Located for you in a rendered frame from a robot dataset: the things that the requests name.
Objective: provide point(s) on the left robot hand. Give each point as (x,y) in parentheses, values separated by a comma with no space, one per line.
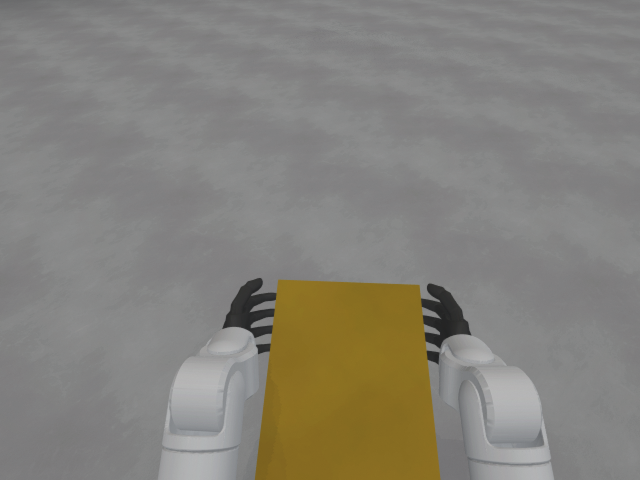
(240,315)

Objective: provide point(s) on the right robot hand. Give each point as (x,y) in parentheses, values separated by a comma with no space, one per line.
(451,322)

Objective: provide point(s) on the left robot forearm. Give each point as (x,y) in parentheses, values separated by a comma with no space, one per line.
(203,424)

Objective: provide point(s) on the right robot forearm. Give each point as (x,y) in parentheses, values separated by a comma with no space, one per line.
(501,414)

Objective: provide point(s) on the carton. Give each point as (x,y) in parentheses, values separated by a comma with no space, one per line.
(348,393)

